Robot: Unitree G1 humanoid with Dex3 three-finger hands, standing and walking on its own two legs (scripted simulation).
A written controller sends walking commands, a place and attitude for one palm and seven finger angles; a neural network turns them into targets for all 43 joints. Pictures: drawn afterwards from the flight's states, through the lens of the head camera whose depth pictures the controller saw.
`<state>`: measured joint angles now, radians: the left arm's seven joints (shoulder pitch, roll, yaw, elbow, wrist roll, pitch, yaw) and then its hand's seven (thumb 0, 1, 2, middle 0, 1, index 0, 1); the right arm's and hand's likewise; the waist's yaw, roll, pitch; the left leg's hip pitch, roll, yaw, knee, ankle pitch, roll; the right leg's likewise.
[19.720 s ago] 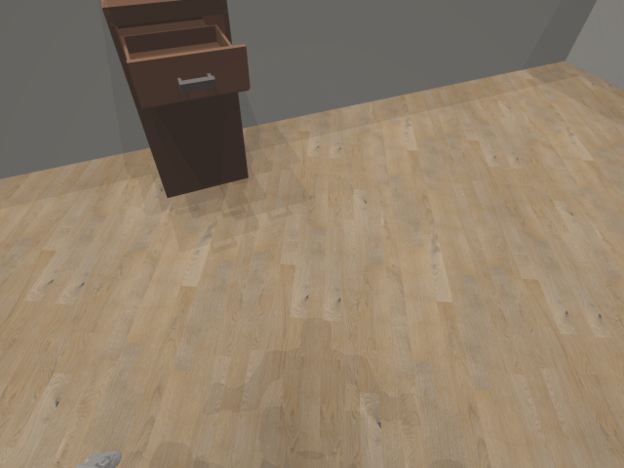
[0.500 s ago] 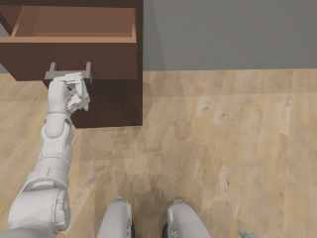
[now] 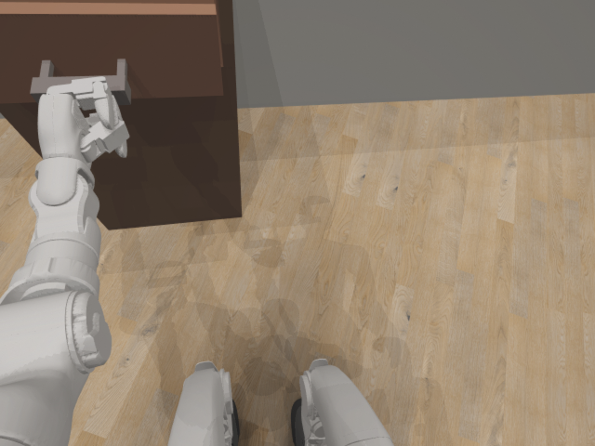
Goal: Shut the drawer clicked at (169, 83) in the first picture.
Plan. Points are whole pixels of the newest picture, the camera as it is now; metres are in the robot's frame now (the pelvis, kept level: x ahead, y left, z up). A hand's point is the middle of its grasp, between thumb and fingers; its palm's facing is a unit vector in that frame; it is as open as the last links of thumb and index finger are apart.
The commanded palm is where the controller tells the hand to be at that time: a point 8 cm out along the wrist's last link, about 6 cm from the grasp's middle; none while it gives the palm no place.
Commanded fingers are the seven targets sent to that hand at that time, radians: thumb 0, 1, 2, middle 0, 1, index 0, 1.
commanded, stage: push the drawer shut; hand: left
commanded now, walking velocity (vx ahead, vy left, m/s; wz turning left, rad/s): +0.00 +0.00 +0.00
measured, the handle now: (84, 79) +0.60 +0.23 +0.05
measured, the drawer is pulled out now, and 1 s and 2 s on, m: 0.07 0.00 0.00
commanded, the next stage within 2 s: pull the fist back off the drawer in 1.00 s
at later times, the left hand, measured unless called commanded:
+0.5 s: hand (118, 93) +0.57 +0.19 +0.05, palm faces +0.07 -1.00 -0.03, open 3.4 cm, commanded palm +0.56 +0.21 +0.05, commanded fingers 0.00 0.90 0.90 -1.40 -1.60 -1.40 -1.60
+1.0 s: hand (110, 78) +0.59 +0.20 +0.05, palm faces +0.08 -1.00 -0.05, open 3.5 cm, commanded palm +0.63 +0.20 +0.05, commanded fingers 0.00 0.90 0.90 -1.40 -1.60 -1.40 -1.60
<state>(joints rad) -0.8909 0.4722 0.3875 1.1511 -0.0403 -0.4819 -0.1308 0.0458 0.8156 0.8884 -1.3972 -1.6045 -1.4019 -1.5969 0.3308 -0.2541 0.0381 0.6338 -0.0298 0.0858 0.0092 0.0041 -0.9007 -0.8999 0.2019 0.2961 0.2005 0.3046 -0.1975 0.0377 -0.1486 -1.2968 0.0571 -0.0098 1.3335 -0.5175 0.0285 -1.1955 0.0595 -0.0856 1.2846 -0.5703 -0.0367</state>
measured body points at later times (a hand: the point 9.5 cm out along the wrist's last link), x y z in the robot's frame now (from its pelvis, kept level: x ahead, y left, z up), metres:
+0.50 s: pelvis +0.00 +0.01 -0.01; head +0.18 +0.04 +0.40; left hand +0.56 +0.24 +0.05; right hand -0.02 -0.25 -0.11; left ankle +0.05 +0.10 -0.61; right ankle +0.01 -0.10 -0.61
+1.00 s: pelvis -0.02 +0.01 -0.03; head +0.18 +0.06 +0.37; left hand +0.58 +0.25 +0.06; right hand -0.07 -0.24 -0.11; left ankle +0.05 +0.10 -0.61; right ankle +0.01 -0.10 -0.61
